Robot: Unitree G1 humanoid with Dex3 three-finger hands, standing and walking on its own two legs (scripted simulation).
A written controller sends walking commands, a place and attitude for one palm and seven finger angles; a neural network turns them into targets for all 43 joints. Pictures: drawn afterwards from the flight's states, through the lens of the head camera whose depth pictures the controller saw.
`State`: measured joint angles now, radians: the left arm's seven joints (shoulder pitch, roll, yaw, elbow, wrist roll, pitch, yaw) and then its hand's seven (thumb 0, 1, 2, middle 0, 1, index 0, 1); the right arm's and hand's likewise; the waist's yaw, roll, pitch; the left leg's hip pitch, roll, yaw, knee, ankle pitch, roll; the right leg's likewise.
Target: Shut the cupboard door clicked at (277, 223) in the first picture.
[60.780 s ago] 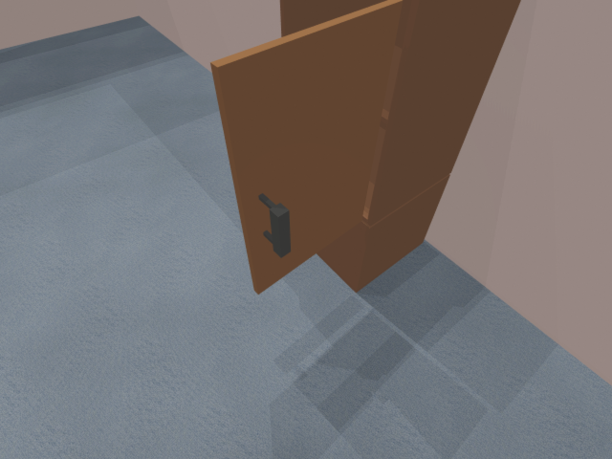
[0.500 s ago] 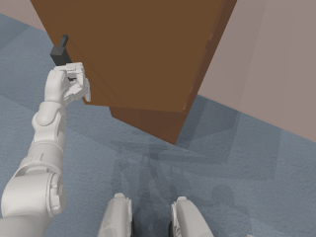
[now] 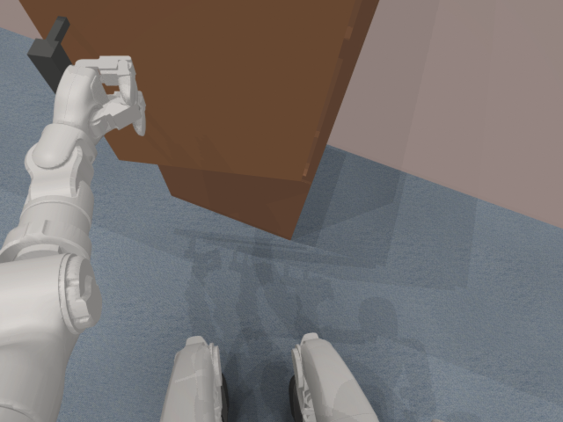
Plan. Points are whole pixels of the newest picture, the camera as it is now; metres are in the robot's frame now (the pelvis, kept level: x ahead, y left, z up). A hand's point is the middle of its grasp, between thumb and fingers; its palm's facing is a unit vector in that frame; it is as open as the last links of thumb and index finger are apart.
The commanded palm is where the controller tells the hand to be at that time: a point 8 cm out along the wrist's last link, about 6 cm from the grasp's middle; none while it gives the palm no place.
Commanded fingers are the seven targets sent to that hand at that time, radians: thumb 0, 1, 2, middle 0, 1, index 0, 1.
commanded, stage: push the door shut along its arc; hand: left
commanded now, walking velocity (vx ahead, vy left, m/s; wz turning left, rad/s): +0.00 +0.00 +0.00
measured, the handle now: (75, 75) +0.58 +0.23 +0.07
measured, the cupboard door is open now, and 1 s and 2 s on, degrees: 16 0 0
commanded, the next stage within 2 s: pull the fist back off the door in 0.64 s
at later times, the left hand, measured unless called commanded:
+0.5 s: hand (152, 77) +0.57 +0.13 +0.07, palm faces -0.32 -0.95 -0.02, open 2.9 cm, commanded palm +0.59 +0.14 +0.07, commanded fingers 0.00 0.90 0.90 -1.30 -1.50 -1.30 -1.50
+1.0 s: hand (176, 67) +0.61 +0.10 +0.06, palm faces +0.13 -0.99 -0.05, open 3.1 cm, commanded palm +0.58 +0.11 +0.07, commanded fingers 0.00 0.90 0.90 -1.30 -1.50 -1.30 -1.50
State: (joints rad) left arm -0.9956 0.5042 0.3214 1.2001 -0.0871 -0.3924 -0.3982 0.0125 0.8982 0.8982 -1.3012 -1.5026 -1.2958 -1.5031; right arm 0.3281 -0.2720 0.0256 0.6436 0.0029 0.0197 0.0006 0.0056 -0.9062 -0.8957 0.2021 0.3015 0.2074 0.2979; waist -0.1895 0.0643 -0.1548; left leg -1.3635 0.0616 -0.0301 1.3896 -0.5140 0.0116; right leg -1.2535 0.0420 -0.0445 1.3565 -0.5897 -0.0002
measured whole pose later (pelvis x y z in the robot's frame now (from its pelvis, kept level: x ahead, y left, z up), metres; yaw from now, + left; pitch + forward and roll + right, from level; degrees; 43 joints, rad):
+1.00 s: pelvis +0.00 +0.00 -0.02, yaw -1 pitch +34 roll -6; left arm -1.24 0.44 0.35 1.20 0.11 -0.29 0.18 0.02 0.90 0.91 -1.30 -1.50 -1.29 -1.50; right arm 0.43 -0.21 0.04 0.66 -0.12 -0.02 0.11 0.00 -0.91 -0.90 0.20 0.30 0.21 0.30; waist -0.27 0.09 -0.14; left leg -1.53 0.06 -0.05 1.44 -0.52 0.01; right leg -1.40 0.05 -0.06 1.39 -0.59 0.00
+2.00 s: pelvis +0.03 -0.01 +0.06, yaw +1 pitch +20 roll +0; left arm -0.51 0.17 0.22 0.77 -0.10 -0.44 0.06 0.01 0.90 0.90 -1.30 -1.50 -1.29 -1.50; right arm 0.36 -0.22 -0.01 0.61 -0.01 0.11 0.04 0.01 -0.91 -0.90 0.20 0.30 0.20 0.30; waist -0.09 0.07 -0.15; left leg -1.00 0.05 0.03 1.11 -0.46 0.00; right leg -0.93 0.03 0.01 1.12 -0.54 -0.01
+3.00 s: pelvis +0.07 -0.01 +0.15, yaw +4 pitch -2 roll +0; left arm 0.47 0.36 0.37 -0.37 -0.08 -0.04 0.10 0.01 0.89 0.90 -0.36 -0.47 -0.36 -0.47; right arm 0.20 -0.23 0.03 0.61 0.02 -0.04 -0.08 0.01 -0.90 -0.90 0.20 0.30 0.21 0.30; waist 0.07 0.09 -0.04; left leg -0.17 0.00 0.01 0.47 -0.26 0.00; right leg -0.08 -0.01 -0.02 0.45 -0.33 0.00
